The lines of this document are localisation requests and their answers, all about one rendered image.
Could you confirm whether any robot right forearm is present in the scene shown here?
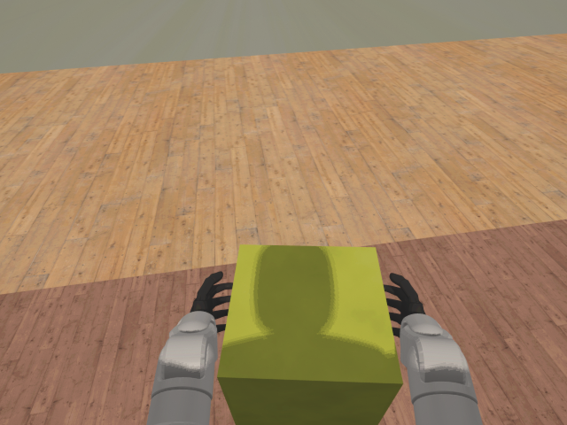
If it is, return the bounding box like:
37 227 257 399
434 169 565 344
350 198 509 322
400 313 483 425

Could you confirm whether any right robot hand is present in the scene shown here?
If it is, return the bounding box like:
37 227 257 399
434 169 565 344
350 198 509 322
384 273 425 337

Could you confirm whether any left robot hand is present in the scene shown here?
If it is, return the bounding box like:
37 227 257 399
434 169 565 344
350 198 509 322
190 271 233 333

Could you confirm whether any carton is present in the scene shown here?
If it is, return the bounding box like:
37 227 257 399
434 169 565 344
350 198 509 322
217 244 403 425

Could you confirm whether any robot left forearm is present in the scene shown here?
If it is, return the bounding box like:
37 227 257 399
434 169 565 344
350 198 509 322
146 311 218 425

